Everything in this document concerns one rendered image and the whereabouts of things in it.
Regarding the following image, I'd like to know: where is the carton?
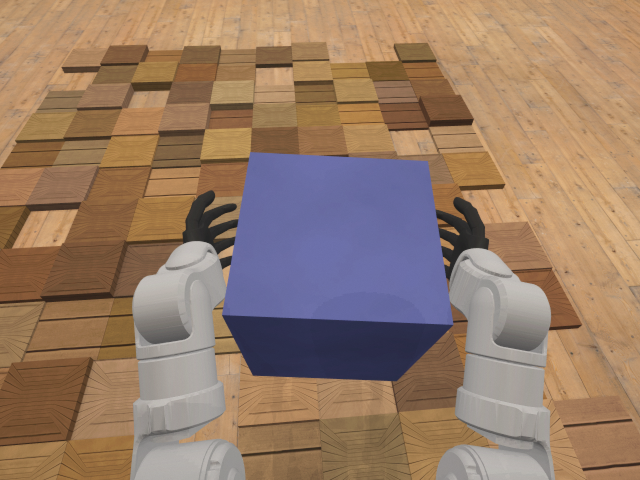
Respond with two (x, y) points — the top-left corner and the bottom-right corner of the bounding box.
(222, 152), (454, 381)

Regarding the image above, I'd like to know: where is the robot right forearm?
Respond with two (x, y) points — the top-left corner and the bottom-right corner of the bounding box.
(449, 248), (555, 480)

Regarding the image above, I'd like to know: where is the left robot upper arm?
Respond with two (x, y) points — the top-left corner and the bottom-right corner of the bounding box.
(134, 439), (246, 480)

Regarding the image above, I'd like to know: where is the left robot hand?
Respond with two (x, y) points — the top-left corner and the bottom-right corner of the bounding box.
(182, 190), (238, 270)

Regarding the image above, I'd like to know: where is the right robot hand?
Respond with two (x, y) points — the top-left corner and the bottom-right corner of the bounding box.
(436, 197), (489, 281)

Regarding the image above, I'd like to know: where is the robot left forearm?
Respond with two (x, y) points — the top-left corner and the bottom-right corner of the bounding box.
(130, 241), (227, 480)

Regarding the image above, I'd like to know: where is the right robot upper arm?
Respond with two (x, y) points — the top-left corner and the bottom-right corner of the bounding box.
(436, 444), (549, 480)

